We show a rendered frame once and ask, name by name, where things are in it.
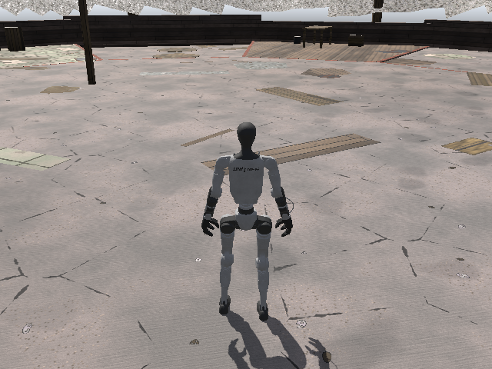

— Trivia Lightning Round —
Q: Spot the right robot hand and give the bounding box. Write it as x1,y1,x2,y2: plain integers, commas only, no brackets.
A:
275,217,293,237

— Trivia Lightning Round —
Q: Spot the left robot forearm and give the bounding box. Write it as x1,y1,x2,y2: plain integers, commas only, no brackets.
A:
203,186,218,220

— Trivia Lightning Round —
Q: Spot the left robot shin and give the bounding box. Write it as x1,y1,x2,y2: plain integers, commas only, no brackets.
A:
220,254,231,304

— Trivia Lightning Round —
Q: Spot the left robot hand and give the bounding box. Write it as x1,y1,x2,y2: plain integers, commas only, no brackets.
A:
201,217,219,236

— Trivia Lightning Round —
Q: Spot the robot left upper arm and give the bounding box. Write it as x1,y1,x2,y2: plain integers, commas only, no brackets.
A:
210,155,231,198

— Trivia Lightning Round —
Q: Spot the robot right upper arm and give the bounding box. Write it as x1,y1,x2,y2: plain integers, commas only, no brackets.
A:
262,155,283,198

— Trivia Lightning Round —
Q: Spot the right robot forearm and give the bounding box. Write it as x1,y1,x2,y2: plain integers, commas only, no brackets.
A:
275,187,291,220

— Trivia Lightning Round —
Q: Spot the robot head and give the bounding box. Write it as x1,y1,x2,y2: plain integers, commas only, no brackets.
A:
233,122,260,160

